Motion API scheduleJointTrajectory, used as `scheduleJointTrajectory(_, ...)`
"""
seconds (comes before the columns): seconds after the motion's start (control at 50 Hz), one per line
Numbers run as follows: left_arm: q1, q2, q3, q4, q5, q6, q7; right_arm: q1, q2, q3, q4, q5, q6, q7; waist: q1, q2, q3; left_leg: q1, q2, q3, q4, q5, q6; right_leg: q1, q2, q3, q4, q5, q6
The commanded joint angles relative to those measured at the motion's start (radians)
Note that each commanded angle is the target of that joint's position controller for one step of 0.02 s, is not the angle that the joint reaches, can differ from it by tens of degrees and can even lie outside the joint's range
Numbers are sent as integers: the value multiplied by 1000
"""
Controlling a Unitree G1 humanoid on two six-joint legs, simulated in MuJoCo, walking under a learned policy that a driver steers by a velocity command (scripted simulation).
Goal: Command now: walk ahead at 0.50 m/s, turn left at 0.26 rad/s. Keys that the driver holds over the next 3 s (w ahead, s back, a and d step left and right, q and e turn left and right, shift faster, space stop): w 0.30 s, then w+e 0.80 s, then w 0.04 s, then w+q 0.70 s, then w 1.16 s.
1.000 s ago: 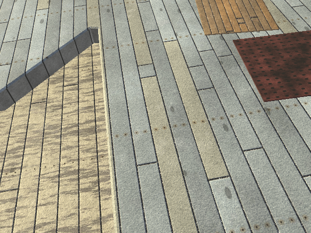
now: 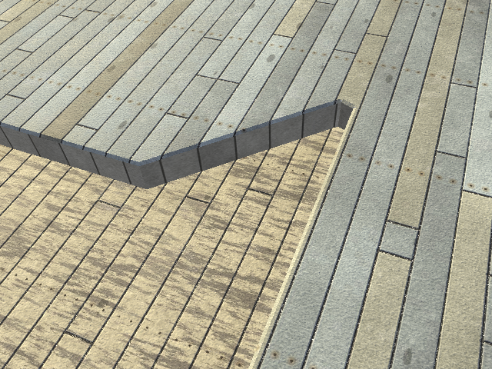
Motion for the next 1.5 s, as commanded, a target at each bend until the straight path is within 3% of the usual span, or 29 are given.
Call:
scheduleJointTrajectory(0.02, -41, 119, 22, -57, -6, -20, -6, -30, -10, 10, -68, 4, -5, 11, -41, -144, 30, 0, 21, 19, -133, 121, -9, -35, -223, 168, -213, 141, -116)
scheduleJointTrajectory(0.14, 51, 157, 30, -19, 4, 7, -6, -155, 6, 29, -100, 11, -15, 9, 18, -152, 17, 169, -5, 183, -298, 116, 13, 19, -226, 100, -132, 351, -127)
scheduleJointTrajectory(0.18, 82, 175, 33, 8, 2, 26, 2, -143, 1, 32, -111, 16, -25, 2, 12, -161, 31, 176, -8, 166, -437, -65, 44, 105, -258, 131, -68, 398, -127)
scheduleJointTrajectory(0.22, 65, 170, 25, 17, -11, 34, 4, 48, -15, 16, -45, 6, -48, -14, -88, -86, -63, 452, -49, 163, -598, 24, 81, 69, -203, 71, 204, 546, -98)
scheduleJointTrajectory(0.24, 40, 134, 10, -19, -19, 31, 6, 209, -82, -4, -18, -16, -58, -26, -165, 7, -192, 699, 144, -67, -646, -96, 123, -97, -158, 24, 466, 313, -65)
scheduleJointTrajectory(0.26, 101, 38, -15, -71, -20, 26, -4, 244, -196, -29, -25, -12, -56, -38, -122, 209, -260, 930, 433, -540, -719, -122, 235, -464, 5, -18, 761, -291, -18)
scheduleJointTrajectory(0.28, 49, 161, 18, -48, 3, 37, 8, 258, -162, -32, -19, 26, -46, -43, -155, 81, -218, 876, 418, -570, -735, -97, 274, -571, -17, 98, 872, -301, -21)
scheduleJointTrajectory(0.32, -35, 139, 16, -58, -11, 33, 0, 160, -58, 0, -8, 30, -57, -34, -91, -9, -45, 672, 328, -319, -763, 105, 226, -548, -75, 150, 842, -166, -21)
scheduleJointTrajectory(0.38, -4, 102, 16, -19, 0, 68, -14, 121, -3, 17, 2, 31, -83, -35, -30, 29, 9, 525, 239, -120, -850, 244, 141, -450, -83, 170, 790, -67, 8)
scheduleJointTrajectory(0.54, -179, 64, 23, -60, 12, 83, -33, 240, -25, 6, 90, 35, -98, -40, -46, 7, 83, 578, 220, 104, -897, 439, 105, -643, -76, 187, 696, 199, 19)
scheduleJointTrajectory(0.68, -398, 32, -2, -148, 17, 73, -55, 282, -53, -1, 145, 27, -95, -62, -96, 7, 136, 705, 244, 214, -888, 501, 99, -622, -94, 50, 395, 239, -28)
scheduleJointTrajectory(0.78, -303, 70, 14, -160, 24, 72, -44, 274, -129, -17, 170, 23, -67, -79, -25, 42, 22, 750, 257, 311, -558, 992, 63, -296, 52, -78, 249, -29, -126)
scheduleJointTrajectory(0.82, 17, 159, 56, -69, 34, 56, -28, 241, -149, -21, 140, 19, -54, -80, 111, 2, -160, 524, 224, 311, -107, 759, 37, 145, 39, 60, 179, -55, -208)
scheduleJointTrajectory(0.84, 59, 274, 87, -75, 28, 63, -8, 290, -35, 5, 70, 31, -61, -50, 59, -252, -314, 65, 62, 294, 295, -61, -25, 535, -265, 552, 169, -96, -354)
scheduleJointTrajectory(0.86, 83, 255, 84, -77, -25, 70, -8, 182, -66, 1, 37, 19, -69, -45, 95, -169, -395, -81, -43, 97, 417, -307, -42, 574, -318, 833, 21, -50, -381)
scheduleJointTrajectory(0.9, -20, 187, 66, -63, -15, 76, 10, 101, -63, 12, 13, 33, -98, -38, 40, -82, -117, -136, 64, 59, 292, -134, -41, 312, -278, 599, -56, 77, -325)
scheduleJointTrajectory(0.94, -90, 133, 50, -70, -23, 64, 19, 114, -50, 15, 17, 6, -77, -37, -39, -43, -30, 24, 99, 56, 143, -151, -69, 54, -184, 451, -95, 225, -270)
scheduleJointTrajectory(0.98, -103, 152, 52, -71, -10, 41, 5, 156, -25, 19, 14, -4, -30, -33, -77, -49, -41, 105, 57, 113, 110, -123, -76, -55, -102, 349, -100, 330, -256)
scheduleJointTrajectory(1.04, -98, 159, 54, -70, -11, 38, -3, 95, -20, 22, -26, -2, -10, -31, -70, -81, -40, 87, 44, 130, 50, -24, -91, -124, -52, 349, -127, 212, -247)
scheduleJointTrajectory(1.14, -35, 146, 46, -60, -2, 37, 5, -70, -27, 28, -92, 0, -24, -39, -10, -69, 7, -22, 41, 100, -122, 122, -111, -47, -62, 424, -130, 133, -228)
scheduleJointTrajectory(1.18, -8, 113, 34, -54, 3, 24, 12, -67, -51, 26, -81, 8, -45, -38, 17, -60, 29, -65, 94, 32, -274, 125, -77, 85, -163, 454, -127, 136, -230)
scheduleJointTrajectory(1.3, 82, 165, 32, 13, 13, 11, 20, -153, -45, 24, -117, 19, -62, -14, 68, -56, 74, -51, 9, 132, -410, 46, 30, 268, -189, 369, -59, 582, -172)
scheduleJointTrajectory(1.36, 15, 184, 26, 11, 16, 9, 24, 78, -61, 5, -42, 30, -68, -23, -53, -61, -49, 325, -90, 177, -517, 40, 92, 197, -134, 247, 203, 994, -103)
scheduleJointTrajectory(1.38, -41, 189, 22, -4, 9, 5, 26, 263, -91, -11, 5, 26, -73, -33, -163, -67, -130, 581, -21, 73, -551, 85, 141, 38, -111, 209, 404, 883, -70)
scheduleJointTrajectory(1.4, -45, 138, 7, -45, -12, -2, 22, 415, -199, -45, 21, 14, -70, -43, -219, 68, -243, 835, 251, -347, -619, -35, 273, -232, 26, 110, 783, 411, -8)
scheduleJointTrajectory(1.42, -11, 145, 7, -49, 3, -4, 16, 367, -175, -44, 36, 33, -58, -32, -133, 131, -233, 865, 365, -678, -717, 33, 354, -425, 119, 126, 945, -240, 9)
scheduleJointTrajectory(1.44, -74, 153, 2, -67, 30, -3, 13, 280, -130, -36, 18, 49, -53, -21, -109, 2, -114, 760, 344, -608, -729, -22, 358, -501, 46, 195, 988, -188, 3)
scheduleJointTrajectory(1.46, -141, 137, -6, -91, 30, -6, 7, 227, -101, -31, 8, 45, -55, -17, -99, -66, -47, 663, 319, -514, -751, 1, 344, -517, 9, 198, 969, -139, 7)
scheduleJointTrajectory(1.5, -161, 124, -10, -113, 35, 10, 3, 188, -63, -19, 22, 36, -67, -19, -41, -85, 26, 509, 230, -387, -792, 101, 266, -485, -46, 187, 850, -108, 17)
Next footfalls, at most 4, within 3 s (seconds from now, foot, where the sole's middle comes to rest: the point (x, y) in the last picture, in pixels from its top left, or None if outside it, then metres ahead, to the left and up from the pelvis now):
0.24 left None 0.22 0.10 -0.78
0.82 right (328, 353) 0.55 -0.13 -0.78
1.38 left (318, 257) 0.85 -0.12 -0.78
1.88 right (396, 201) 1.08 -0.40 -0.78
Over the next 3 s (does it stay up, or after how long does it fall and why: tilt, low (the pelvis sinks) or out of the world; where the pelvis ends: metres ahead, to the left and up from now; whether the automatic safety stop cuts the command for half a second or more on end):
stays up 1.46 -0.41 -0.02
